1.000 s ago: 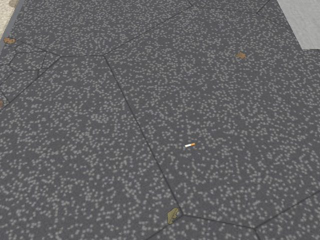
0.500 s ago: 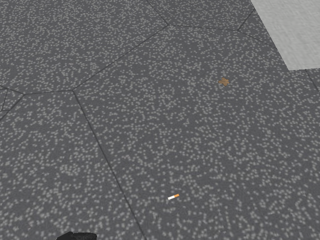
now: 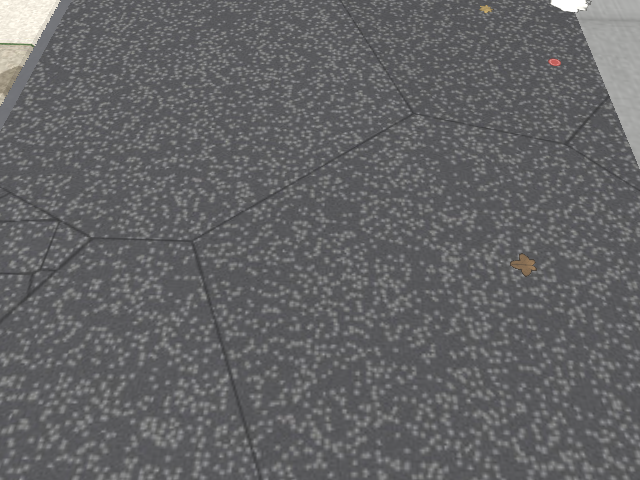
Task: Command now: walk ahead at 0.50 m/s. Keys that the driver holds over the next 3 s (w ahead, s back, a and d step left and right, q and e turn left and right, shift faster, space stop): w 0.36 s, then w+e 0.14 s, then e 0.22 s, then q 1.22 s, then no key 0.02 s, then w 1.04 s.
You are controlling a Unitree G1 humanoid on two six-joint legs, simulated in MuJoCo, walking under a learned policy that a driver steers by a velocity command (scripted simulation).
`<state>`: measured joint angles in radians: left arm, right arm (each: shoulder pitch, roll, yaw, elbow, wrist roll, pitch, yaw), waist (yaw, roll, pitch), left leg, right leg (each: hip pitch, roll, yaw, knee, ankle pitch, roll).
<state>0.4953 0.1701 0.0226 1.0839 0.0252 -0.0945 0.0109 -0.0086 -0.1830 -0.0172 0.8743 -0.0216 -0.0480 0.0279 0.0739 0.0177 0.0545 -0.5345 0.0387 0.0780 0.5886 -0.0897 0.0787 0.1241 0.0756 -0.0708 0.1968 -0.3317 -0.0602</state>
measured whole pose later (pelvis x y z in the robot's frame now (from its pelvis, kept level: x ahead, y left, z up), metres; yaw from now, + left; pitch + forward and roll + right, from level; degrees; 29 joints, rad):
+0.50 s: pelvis +0.26 +0.03 +0.01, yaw -2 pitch +0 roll +1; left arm 0.06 0.19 0.03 0.92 0.02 -0.03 -0.03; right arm 0.47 -0.16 -0.03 1.08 -0.02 -0.10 -0.01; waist -0.05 -0.03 0.04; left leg 0.09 -0.09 0.12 0.16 -0.26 0.08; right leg -0.61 -0.07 -0.05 0.68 -0.02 -0.06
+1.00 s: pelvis +0.41 -0.02 +0.01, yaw -7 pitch +0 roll +0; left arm 0.24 0.18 0.02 0.96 0.02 -0.04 0.03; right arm 0.22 -0.20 -0.04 0.96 -0.02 0.03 -0.02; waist -0.01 0.04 0.05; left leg -0.46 0.05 -0.04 0.84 -0.30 0.00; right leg -0.20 0.10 -0.09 0.33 -0.12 -0.12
